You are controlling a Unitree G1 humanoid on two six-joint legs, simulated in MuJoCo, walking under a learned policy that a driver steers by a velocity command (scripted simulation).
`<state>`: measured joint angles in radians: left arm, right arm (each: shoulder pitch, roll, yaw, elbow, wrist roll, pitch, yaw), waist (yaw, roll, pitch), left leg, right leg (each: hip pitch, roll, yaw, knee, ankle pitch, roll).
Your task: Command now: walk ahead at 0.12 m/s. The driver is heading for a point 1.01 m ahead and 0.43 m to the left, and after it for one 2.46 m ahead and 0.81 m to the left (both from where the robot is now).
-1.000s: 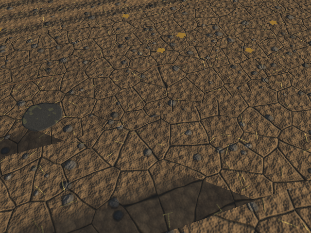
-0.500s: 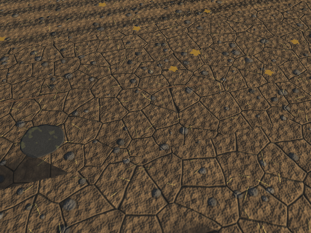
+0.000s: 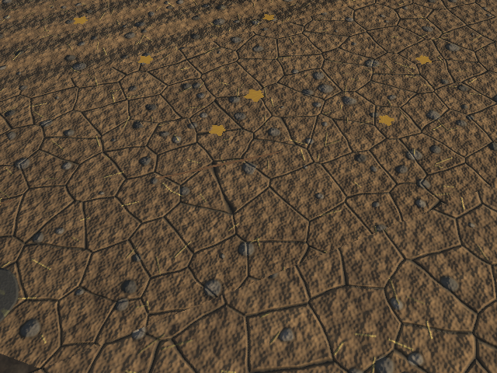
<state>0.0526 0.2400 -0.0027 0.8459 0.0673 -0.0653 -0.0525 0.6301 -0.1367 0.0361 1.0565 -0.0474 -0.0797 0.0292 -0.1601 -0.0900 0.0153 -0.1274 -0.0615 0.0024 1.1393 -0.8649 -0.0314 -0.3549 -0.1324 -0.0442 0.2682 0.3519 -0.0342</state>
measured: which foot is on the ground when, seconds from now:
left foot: down 0.00-0.00, up 0.02-0.46, down 0.48-1.00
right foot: down 0.00-0.48, up 0.50-1.00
